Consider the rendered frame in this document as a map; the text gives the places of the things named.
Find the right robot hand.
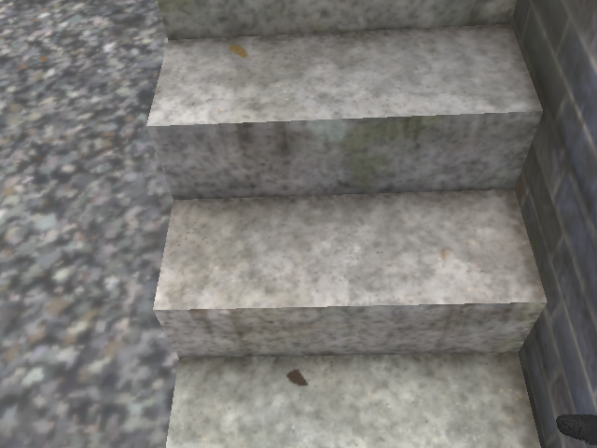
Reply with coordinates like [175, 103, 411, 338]
[556, 414, 597, 445]

